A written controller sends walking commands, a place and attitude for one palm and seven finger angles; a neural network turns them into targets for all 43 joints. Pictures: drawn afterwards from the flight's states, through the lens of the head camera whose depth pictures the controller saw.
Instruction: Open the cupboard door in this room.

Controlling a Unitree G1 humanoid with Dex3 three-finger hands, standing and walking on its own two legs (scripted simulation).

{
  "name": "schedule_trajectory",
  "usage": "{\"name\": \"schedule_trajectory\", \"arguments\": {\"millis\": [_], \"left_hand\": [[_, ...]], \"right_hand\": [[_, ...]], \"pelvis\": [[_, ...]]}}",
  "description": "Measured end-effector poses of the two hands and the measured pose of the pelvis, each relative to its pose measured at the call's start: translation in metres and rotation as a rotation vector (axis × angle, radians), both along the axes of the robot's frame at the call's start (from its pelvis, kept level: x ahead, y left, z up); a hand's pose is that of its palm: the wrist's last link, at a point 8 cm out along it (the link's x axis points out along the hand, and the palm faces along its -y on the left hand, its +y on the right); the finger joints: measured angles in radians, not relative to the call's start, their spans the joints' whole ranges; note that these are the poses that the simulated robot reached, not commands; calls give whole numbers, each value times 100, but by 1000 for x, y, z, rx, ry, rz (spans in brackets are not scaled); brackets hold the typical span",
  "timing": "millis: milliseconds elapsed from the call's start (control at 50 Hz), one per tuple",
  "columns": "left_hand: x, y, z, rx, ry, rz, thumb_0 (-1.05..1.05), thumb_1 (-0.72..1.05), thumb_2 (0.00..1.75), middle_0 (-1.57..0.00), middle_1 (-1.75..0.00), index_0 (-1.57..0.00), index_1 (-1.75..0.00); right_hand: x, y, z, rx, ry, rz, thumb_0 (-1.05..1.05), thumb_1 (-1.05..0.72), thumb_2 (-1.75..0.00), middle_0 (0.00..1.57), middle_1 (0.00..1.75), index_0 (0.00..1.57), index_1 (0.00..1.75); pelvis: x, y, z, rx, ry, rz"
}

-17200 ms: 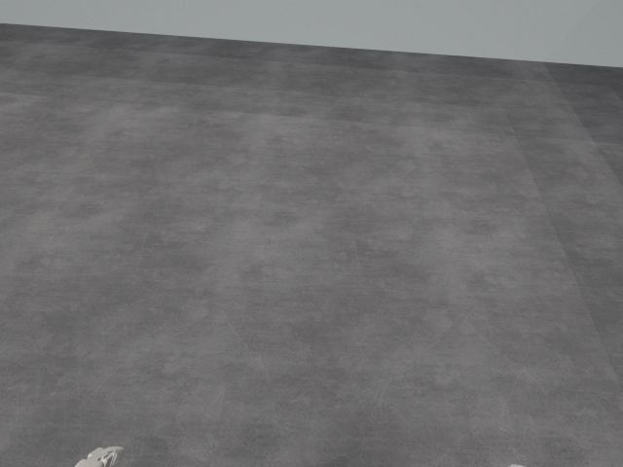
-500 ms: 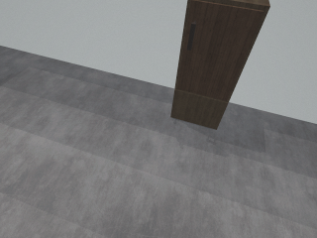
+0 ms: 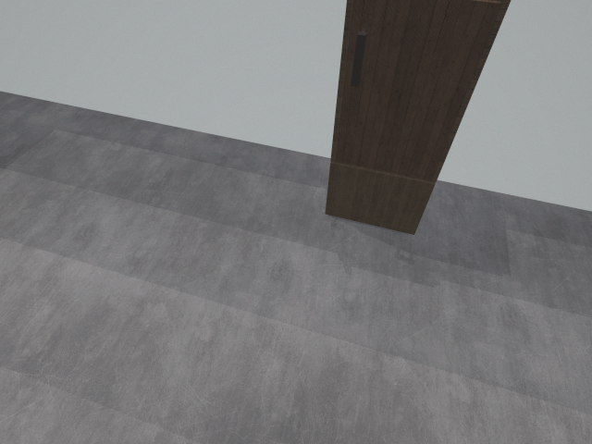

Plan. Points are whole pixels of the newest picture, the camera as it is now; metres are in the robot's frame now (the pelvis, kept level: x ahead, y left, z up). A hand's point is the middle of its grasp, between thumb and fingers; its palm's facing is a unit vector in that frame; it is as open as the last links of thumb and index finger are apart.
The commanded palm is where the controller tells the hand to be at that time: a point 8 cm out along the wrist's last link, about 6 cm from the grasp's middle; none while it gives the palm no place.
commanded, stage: look at it before walking up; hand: left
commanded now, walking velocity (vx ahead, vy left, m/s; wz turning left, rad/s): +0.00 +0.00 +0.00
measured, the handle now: (359, 57) +1.13 -0.12 +0.00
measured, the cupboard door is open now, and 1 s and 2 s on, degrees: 0 0 0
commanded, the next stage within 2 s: walk to a spot facing it in 0.44 s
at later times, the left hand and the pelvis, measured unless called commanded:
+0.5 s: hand out of the picture -0.04 +0.14 -0.17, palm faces +0.05 -0.98 -0.17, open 7.3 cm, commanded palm none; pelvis -0.01 -0.02 +0.00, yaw +0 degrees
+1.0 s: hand out of the picture +0.05 +0.18 -0.18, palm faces -0.09 -0.98 -0.15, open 7.4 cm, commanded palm none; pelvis +0.06 +0.01 -0.01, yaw -8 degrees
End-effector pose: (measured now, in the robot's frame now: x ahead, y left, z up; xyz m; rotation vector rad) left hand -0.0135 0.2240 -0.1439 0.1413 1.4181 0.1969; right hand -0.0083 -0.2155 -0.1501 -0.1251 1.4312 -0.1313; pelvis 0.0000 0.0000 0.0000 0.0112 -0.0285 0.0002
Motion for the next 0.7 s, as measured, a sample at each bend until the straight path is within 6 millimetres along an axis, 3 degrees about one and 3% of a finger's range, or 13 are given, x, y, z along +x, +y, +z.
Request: {"name": "schedule_trajectory", "arguments": {"millis": [200, 520, 700], "left_hand": [[12, -10, 1, -5, -45, -24, 0, 92, 89, -20, -30, -20, -30], [-32, -34, 0, -44, 39, 5, 0, 91, 89, -20, -30, -20, -30], [-41, -35, -3, -53, 71, 17, 0, 91, 89, -20, -30, -20, -30]], "right_hand": [[-17, 4, 0, 25, 7, -28, 1, -92, -90, 20, 30, 20, 30], [-25, -10, 3, 14, 7, -25, 1, -91, -90, 20, 30, 20, 30], [-20, -17, 1, -1, -7, -40, 1, -91, -90, 20, 30, 20, 30]], "pelvis": [[-5, -7, 1, -1, -12, -3], [-14, -18, 3, -5, -9, -5], [-7, -20, 0, -17, -2, -31]]}}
